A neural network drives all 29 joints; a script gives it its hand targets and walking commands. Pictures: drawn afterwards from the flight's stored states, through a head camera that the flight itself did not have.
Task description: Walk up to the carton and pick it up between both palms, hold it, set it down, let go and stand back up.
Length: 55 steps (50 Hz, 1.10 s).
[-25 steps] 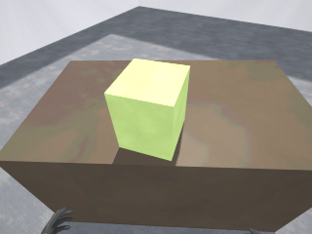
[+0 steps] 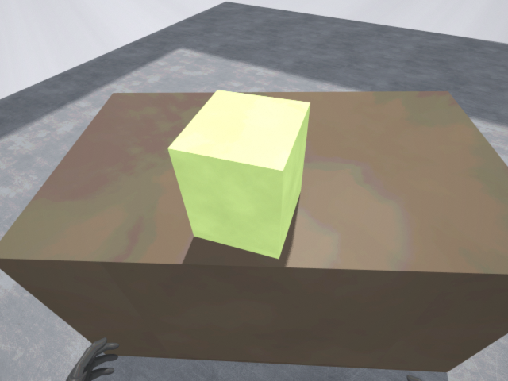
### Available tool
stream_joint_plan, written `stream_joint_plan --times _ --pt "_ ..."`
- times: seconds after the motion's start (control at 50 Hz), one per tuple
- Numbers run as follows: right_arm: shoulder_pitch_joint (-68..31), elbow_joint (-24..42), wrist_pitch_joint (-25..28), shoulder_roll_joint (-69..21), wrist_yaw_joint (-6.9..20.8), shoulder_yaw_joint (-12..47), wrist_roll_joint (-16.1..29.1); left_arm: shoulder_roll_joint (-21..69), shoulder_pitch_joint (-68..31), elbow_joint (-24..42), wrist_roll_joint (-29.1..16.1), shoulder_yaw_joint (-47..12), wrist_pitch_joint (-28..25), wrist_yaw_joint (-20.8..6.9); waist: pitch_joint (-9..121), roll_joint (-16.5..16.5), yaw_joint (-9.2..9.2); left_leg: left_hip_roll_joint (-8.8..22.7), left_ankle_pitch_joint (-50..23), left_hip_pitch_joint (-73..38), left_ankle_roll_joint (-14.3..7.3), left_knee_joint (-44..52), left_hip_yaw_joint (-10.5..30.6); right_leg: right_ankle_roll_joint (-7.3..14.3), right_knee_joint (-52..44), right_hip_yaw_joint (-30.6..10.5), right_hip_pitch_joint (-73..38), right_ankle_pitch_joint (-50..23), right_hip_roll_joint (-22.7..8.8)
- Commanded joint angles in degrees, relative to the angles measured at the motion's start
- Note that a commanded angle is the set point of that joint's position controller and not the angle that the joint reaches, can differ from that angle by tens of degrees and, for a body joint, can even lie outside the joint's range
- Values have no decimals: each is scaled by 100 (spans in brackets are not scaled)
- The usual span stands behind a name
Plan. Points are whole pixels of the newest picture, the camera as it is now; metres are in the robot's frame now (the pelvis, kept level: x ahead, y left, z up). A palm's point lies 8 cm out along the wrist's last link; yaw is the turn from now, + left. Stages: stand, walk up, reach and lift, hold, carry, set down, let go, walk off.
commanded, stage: stand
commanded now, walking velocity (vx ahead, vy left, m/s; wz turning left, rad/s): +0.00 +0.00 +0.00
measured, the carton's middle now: (248, 174) +0.51 +0.00 +0.04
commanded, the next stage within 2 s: none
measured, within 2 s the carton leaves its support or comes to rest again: neither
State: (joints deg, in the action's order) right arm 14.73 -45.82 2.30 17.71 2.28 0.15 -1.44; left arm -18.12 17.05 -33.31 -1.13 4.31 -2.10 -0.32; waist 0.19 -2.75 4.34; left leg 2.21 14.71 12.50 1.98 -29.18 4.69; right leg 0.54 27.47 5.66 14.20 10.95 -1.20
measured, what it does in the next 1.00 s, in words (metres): stands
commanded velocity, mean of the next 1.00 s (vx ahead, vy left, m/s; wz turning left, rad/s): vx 0.00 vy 0.00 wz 0.00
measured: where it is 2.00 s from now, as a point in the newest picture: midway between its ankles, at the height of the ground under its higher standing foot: outside the picture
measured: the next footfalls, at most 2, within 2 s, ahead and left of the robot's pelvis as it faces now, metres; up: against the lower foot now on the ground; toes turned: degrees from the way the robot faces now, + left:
none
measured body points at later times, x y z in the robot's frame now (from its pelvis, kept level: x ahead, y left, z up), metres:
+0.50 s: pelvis +0.00 +0.00 +0.00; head -0.01 -0.01 +0.45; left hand +0.16 +0.28 -0.06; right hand +0.08 -0.27 -0.12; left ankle +0.02 +0.16 -0.74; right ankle +0.05 -0.11 -0.74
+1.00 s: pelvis +0.01 +0.00 +0.00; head +0.00 -0.01 +0.45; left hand +0.16 +0.28 -0.06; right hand +0.08 -0.27 -0.13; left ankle +0.02 +0.16 -0.74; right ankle +0.05 -0.11 -0.74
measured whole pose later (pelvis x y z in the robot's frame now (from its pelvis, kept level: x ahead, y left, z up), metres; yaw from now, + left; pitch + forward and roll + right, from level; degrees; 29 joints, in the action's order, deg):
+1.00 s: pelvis +0.01 +0.00 +0.00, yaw +0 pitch -2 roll -1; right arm 14.1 -47.8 2.1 18.0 2.2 0.1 -1.4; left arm -18.4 16.8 -33.3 -1.1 4.3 -1.7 -0.3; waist -0.9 -2.7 4.3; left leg 2.3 15.1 12.5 2.5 -29.2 4.7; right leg 0.5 27.6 5.7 14.2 11.5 -1.2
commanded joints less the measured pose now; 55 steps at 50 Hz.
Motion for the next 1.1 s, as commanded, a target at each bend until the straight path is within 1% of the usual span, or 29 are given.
stream_joint_plan --times 0.0,0.02,0.06,0.1,0.14,0.16,0.22,0.26,0.28,0.3,0.38,0.4,0.42,0.5,0.52,0.54,0.56,0.6,0.66,0.72,0.8,0.84,0.86,0.9,0.92,0.96,1.0,1.04,1.08 --pt "-276 381 61 1412 -22 -504 83 -1284 -224 274 162 284 -125 11 55 104 -278 446 731 511 -326 938 275 103 -214 -805 -558 674 -541" --pt "-315 328 32 1632 -25 -532 -3 -1302 -173 308 127 294 -101 1 -297 119 -413 472 434 526 -311 878 213 120 -421 -858 -213 672 -552" --pt "-74 230 61 1582 -59 -516 124 -1105 -420 296 91 189 -83 -8 -112 -81 -291 520 268 462 -308 970 297 104 -336 -832 -526 232 -590" --pt "-430 440 38 1402 -8 -478 69 -1268 -120 232 102 242 -70 41 -296 442 -394 438 538 484 -317 897 282 78 -456 -801 -134 771 -539" --pt "-152 244 9 1573 -52 -501 66 -1276 -477 423 172 324 -72 -6 -368 57 -264 434 181 325 -321 666 106 102 -588 -919 -107 701 -590" --pt "-307 234 -12 1602 -20 -528 -4 -1267 -353 330 151 291 -123 14 -107 132 -410 481 113 401 -375 819 286 127 -422 -911 -377 578 -599" --pt "-273 221 73 1586 -42 -496 89 -1148 -570 345 136 192 -143 10 -129 241 -271 444 368 456 -276 846 199 94 -405 -898 -378 547 -600" --pt "-458 384 -17 1456 -36 -458 15 -1200 -354 305 102 257 -110 6 -394 160 -404 487 194 472 -332 809 169 111 -482 -874 -362 576 -603" --pt "-47 236 -25 1298 -46 -401 88 -1294 -413 298 168 271 -99 28 -10 216 -163 427 210 127 -289 716 53 91 -541 -977 -170 891 -630" --pt "-190 206 26 1500 -63 -483 63 -1262 -525 311 134 306 -49 28 -374 125 -316 488 564 446 -355 845 320 105 -629 -999 -167 850 -631" --pt "-220 238 -29 1397 -57 -514 -13 -1219 -347 304 145 225 -102 1 -314 204 -318 399 464 321 -346 826 189 119 -512 -899 -10 1078 -572" --pt "-277 244 -22 1385 -60 -462 25 -1204 -237 309 132 283 -98 -2 -245 512 -426 427 908 478 -370 910 294 81 -582 -884 -98 1341 -521" --pt "-256 215 -21 1610 -76 -573 53 -1339 -470 224 144 229 -86 26 -576 349 -241 490 528 451 -336 924 258 102 -607 -977 142 1160 -655" --pt "-573 321 46 1599 -42 -497 80 -1242 -92 269 65 263 -92 -26 -250 60 -546 589 1279 1007 -357 1265 586 14 -180 -656 -584 711 -490" --pt "-580 302 46 1669 -40 -575 36 -1274 -228 228 130 279 -86 1 -449 -158 -429 522 1177 955 -349 1112 493 69 -316 -818 -519 603 -552" --pt "-411 257 70 1623 -24 -528 65 -1264 -359 318 136 271 -94 -24 -71 258 -416 479 976 754 -301 1138 451 116 -245 -737 -637 699 -485" --pt "-593 245 76 1631 -21 -524 49 -1257 -347 310 130 305 -75 10 -38 93 -535 473 753 824 -352 987 293 152 -393 -922 -682 591 -568" --pt "-360 255 64 1421 -7 -498 69 -1294 -519 367 156 331 -115 -20 -229 578 -324 391 536 447 -280 870 176 79 -570 -876 -206 1261 -579" --pt "-455 305 13 1500 -20 -459 37 -1328 -353 330 140 318 -66 1 31 -67 -360 479 409 308 -350 913 289 107 -452 -876 -342 798 -551" --pt "-111 100 -8 1617 -83 -509 48 -1239 -224 130 119 254 -75 -1 89 238 -256 567 -374 38 -352 762 317 99 -311 -803 -468 1 -580" --pt "-347 145 -7 1388 -32 -437 76 -1364 -436 231 227 288 -104 25 -133 419 -297 517 -83 317 -340 804 237 51 -283 -685 -498 75 -511" --pt "-142 78 19 1377 -14 -401 102 -1265 -187 198 99 262 -78 51 -134 278 -247 463 153 298 -337 896 286 24 -470 -768 -464 386 -567" --pt "-303 145 51 1529 -30 -484 57 -1282 -246 263 115 288 -99 -17 -207 -132 -318 507 266 466 -352 951 287 38 -465 -784 -471 451 -605" --pt "-274 116 11 1478 -59 -443 78 -1127 -279 306 56 202 -66 11 -292 506 -391 471 209 400 -310 832 254 89 -512 -903 -204 707 -706" --pt "-189 99 11 1617 -51 -520 73 -1324 -592 293 114 269 -70 27 -343 617 -244 523 130 346 -293 892 180 96 -541 -957 -138 834 -594" --pt "-357 111 47 1605 -36 -479 76 -1168 -302 195 85 189 -78 -10 58 -101 -388 530 658 392 -394 896 356 96 -473 -817 -519 535 -500" --pt "-385 136 5 1425 -22 -493 67 -1380 -405 144 175 262 -71 -15 -118 377 -254 437 850 383 -296 997 236 48 -441 -772 -293 1212 -480" --pt "-253 68 -24 1633 -41 -524 77 -1271 -340 334 102 243 -28 27 -486 129 -316 400 639 471 -244 957 172 47 -478 -728 -59 1079 -477" --pt "-107 27 -48 1322 -46 -447 40 -1338 -399 178 134 252 -29 49 -364 393 -194 432 732 500 -280 1010 261 51 -515 -812 -128 1265 -568"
